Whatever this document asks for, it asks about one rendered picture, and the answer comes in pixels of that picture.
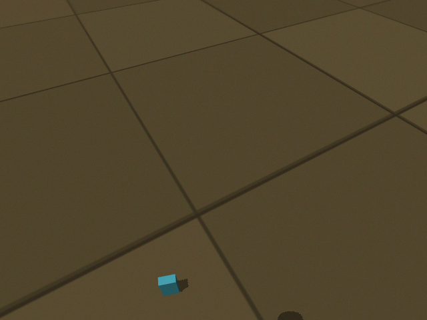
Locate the carton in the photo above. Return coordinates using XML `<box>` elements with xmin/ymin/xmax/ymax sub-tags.
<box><xmin>158</xmin><ymin>274</ymin><xmax>179</xmax><ymax>296</ymax></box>

